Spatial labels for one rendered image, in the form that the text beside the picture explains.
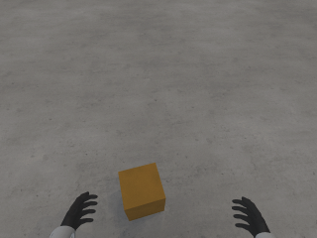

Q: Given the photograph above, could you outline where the right robot hand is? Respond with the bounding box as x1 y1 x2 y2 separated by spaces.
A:
232 196 270 238

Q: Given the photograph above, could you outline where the robot left forearm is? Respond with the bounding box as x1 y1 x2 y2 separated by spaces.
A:
50 225 76 238

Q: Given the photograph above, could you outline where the left robot hand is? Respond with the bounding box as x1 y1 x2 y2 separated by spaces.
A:
60 191 98 231

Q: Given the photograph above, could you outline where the carton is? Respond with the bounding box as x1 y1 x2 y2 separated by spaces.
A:
118 163 166 221

